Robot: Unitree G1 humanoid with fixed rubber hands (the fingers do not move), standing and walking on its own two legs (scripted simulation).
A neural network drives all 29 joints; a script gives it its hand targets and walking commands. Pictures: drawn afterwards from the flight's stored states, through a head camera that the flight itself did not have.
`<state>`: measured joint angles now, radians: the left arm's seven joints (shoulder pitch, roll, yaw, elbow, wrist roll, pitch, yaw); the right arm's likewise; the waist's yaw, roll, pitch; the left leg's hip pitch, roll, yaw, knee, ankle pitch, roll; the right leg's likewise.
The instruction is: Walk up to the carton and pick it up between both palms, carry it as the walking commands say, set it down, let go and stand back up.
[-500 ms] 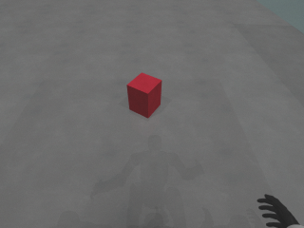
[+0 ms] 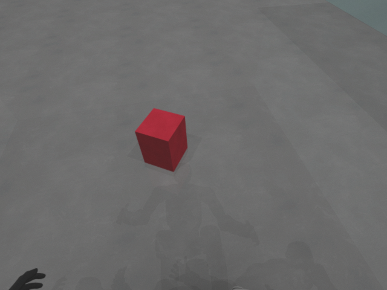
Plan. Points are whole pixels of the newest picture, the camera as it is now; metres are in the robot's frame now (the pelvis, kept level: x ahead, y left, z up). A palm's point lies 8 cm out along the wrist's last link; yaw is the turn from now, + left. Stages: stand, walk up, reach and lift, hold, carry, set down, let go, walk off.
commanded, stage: walk up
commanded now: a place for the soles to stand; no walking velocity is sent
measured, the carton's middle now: (163, 140) +1.08 +0.17 -0.61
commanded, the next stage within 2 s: none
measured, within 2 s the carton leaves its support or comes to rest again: neither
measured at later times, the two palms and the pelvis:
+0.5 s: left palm out of the picture +0.26 +0.45 -0.07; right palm (296, 216) +0.29 -0.24 -0.05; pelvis +0.20 +0.10 +0.01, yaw +0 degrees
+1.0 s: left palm out of the picture +0.42 +0.56 -0.07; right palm (238, 148) +0.52 -0.15 -0.07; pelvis +0.39 +0.19 -0.01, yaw -2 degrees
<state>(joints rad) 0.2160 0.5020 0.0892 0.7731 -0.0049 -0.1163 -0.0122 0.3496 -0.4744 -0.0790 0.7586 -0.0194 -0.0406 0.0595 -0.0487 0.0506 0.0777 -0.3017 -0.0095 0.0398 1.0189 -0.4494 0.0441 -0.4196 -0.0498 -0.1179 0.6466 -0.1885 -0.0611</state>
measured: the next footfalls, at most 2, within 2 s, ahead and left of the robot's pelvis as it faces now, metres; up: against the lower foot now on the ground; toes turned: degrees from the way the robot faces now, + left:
left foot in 0.30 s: +0.28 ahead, +0.22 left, +0.00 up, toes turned +5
right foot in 0.62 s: +0.38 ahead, +0.00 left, +0.00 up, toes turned -6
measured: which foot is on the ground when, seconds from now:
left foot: up 0.00-0.28, down 0.30-0.62, up 0.64-0.90, down 0.92-1.00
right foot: down 0.00-0.30, up 0.32-0.60, down 0.62-0.94, up 0.96-1.00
